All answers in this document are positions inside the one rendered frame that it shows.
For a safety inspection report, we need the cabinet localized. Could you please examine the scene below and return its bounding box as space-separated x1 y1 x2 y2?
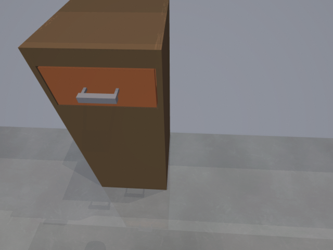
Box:
18 0 170 190

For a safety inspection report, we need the drawer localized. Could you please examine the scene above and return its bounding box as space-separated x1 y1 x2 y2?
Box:
38 66 158 107

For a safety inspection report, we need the handle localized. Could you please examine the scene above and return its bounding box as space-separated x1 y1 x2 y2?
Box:
76 87 119 104

